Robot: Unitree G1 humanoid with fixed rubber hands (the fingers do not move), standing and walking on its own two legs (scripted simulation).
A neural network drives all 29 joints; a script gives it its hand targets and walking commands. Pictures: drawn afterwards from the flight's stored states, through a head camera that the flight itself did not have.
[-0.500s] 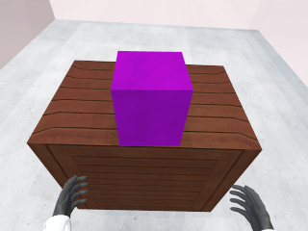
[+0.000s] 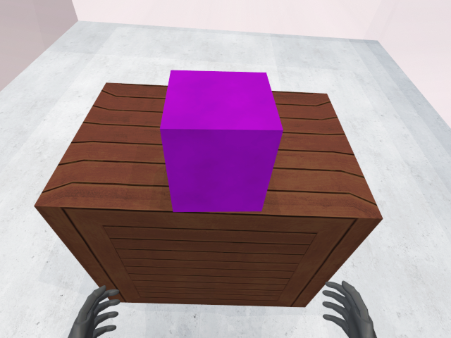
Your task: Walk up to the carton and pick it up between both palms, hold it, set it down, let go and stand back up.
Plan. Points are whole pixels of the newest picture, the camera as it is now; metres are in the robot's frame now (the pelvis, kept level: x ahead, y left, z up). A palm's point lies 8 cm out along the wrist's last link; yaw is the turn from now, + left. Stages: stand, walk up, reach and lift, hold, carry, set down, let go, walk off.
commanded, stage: set down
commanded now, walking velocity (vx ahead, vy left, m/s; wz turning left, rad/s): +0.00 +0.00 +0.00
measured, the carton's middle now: (218, 144) +0.52 +0.01 +0.05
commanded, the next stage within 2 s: let go in 1.08 s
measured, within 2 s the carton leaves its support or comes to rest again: neither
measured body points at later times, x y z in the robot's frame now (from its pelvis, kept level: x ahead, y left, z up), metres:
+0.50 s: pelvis +0.01 +0.00 +0.00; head +0.03 +0.01 +0.45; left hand +0.17 +0.24 -0.08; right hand +0.17 -0.23 -0.08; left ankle +0.03 +0.16 -0.74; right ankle -0.02 -0.06 -0.74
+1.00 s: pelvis +0.01 +0.00 +0.00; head +0.03 +0.01 +0.45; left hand +0.17 +0.24 -0.09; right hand +0.17 -0.23 -0.09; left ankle +0.03 +0.16 -0.74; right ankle -0.02 -0.06 -0.74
